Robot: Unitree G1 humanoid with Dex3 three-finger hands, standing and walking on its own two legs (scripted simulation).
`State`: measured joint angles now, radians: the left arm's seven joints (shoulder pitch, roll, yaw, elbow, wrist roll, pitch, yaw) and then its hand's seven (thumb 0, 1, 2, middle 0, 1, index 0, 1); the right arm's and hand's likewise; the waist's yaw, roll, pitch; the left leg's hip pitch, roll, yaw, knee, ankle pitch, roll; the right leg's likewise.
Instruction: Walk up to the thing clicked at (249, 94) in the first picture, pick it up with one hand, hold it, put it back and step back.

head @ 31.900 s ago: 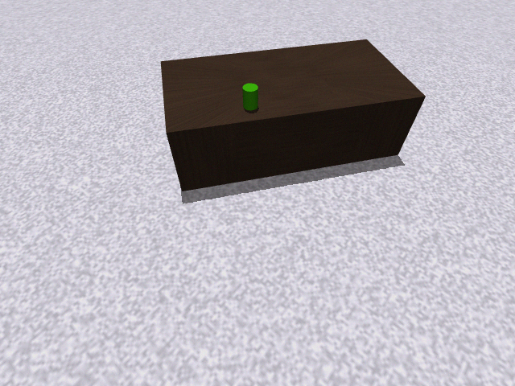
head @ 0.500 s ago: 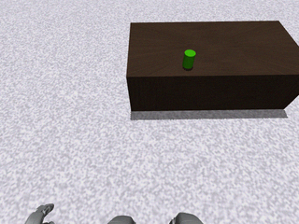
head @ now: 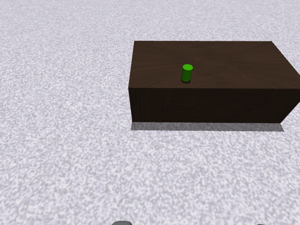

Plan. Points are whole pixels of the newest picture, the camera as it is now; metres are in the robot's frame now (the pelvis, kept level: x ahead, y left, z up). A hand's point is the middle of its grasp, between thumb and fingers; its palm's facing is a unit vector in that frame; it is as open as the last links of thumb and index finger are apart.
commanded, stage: step back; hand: right
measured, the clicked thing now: (186, 73) +1.11 -0.22 -0.33
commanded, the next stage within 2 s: stand in 0.68 s
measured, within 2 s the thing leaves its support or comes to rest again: neither
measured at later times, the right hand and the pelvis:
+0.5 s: hand out of the picture +0.14 -0.24 -0.15, palm faces +0.01 +0.94 -0.34, open 7.4 cm; pelvis +0.05 +0.01 +0.00, yaw -1 degrees
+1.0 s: hand out of the picture +0.13 -0.25 -0.14, palm faces +0.02 +0.94 -0.34, open 7.4 cm; pelvis +0.04 +0.01 +0.02, yaw -1 degrees
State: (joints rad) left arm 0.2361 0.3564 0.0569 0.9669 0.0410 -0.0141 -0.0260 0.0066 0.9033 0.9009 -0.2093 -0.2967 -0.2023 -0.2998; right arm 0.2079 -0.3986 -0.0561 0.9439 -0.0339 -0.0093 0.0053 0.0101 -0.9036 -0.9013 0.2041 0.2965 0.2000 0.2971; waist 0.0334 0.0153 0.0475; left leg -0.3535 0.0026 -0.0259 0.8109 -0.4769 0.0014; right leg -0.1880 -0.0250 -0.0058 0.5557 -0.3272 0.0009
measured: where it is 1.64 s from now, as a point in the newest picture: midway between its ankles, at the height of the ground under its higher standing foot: outside the picture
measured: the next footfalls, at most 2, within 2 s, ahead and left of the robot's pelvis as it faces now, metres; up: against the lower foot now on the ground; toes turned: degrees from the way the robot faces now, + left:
left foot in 0.10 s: +0.09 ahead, +0.13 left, +0.00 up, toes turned +2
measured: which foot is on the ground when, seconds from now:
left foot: up 0.00-0.08, down 0.10-1.00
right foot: down 0.00-1.00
